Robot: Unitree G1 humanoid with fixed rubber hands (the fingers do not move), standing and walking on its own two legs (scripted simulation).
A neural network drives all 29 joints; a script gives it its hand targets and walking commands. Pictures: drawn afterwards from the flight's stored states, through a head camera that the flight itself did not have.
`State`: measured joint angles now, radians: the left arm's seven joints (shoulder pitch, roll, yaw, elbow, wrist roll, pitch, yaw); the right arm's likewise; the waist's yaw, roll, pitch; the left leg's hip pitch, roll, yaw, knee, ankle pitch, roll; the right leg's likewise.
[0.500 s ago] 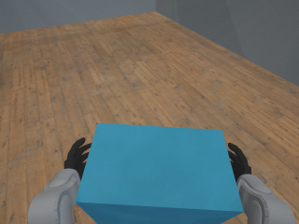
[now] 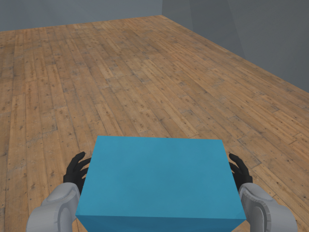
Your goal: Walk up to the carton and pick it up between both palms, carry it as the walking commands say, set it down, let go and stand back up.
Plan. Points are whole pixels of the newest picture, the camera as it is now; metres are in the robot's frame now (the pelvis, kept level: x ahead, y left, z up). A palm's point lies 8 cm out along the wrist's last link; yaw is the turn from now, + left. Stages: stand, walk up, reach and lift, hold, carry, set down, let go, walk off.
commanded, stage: carry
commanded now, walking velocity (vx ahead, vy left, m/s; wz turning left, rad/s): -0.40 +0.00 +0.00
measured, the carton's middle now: (156, 200) +0.23 +0.01 +0.01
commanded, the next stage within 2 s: none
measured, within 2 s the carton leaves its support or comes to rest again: neither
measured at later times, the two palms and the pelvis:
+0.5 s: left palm out of the picture +0.00 +0.17 +0.10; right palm out of the picture -0.03 -0.20 +0.09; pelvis -0.24 +0.00 +0.01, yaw -2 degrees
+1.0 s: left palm out of the picture -0.24 +0.21 +0.09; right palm out of the picture -0.25 -0.16 +0.08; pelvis -0.48 +0.03 -0.01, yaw -2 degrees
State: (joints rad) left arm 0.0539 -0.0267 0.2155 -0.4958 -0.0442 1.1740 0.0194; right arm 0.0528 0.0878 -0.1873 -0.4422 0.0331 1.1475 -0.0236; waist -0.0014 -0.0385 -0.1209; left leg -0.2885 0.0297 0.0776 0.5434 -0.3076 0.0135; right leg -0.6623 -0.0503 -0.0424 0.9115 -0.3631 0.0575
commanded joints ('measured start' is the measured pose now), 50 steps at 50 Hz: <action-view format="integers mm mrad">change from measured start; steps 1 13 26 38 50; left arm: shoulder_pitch -459 -316 -291 -441 -291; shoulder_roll -785 -731 -649 -802 -732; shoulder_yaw -851 -816 -759 -866 -815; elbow -137 -139 -181 -142 -156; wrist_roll -217 -196 -143 -221 -193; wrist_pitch -29 -14 -18 -29 -13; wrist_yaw -99 -70 -82 -99 -82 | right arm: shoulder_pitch -422 -307 -387 -374 -304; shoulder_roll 672 594 639 672 603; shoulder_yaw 748 766 841 743 798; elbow -187 -211 -203 -181 -240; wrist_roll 193 180 213 184 193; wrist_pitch -12 1 15 -16 4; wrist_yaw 97 80 70 106 82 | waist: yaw -4 0 -1 -7 -9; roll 206 176 -236 227 28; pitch -3 -206 -131 -39 -185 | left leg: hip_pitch -181 2 -158 -109 -168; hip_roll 267 235 -44 246 194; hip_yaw -108 -211 -1 -79 -140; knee -198 -123 259 -154 -19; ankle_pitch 310 443 -186 402 260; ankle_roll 69 8 -55 55 -36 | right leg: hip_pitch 55 422 431 57 556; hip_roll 45 -17 -262 57 -147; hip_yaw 58 -22 187 51 104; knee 435 -619 -639 450 -635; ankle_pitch -28 54 340 -3 71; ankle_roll -15 -45 -177 -20 -51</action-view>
